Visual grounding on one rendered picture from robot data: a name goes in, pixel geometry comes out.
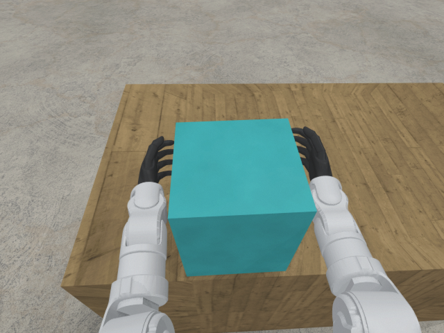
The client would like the right robot upper arm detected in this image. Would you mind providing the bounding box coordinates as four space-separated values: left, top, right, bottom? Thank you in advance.
332 291 420 333

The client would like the robot right forearm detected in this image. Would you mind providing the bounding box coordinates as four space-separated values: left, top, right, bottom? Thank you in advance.
309 176 422 333

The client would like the robot left hand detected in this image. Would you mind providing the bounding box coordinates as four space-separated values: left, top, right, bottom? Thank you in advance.
138 136 174 184

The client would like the carton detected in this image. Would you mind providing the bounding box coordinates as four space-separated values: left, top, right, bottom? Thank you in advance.
168 119 317 277

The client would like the left robot upper arm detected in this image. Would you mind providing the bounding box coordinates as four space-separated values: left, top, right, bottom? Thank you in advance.
100 311 175 333

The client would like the pedestal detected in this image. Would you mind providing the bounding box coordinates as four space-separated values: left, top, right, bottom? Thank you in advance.
61 83 444 333

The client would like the robot left forearm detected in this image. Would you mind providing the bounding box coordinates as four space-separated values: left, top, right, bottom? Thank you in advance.
99 182 169 333

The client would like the robot right hand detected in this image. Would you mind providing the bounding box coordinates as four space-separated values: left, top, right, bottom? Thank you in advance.
291 126 332 181

